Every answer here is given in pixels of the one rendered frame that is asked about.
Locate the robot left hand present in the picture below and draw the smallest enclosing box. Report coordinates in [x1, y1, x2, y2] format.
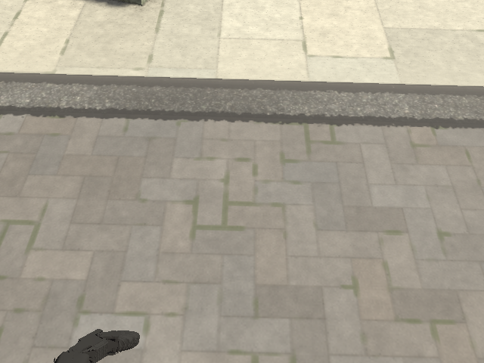
[54, 329, 140, 363]

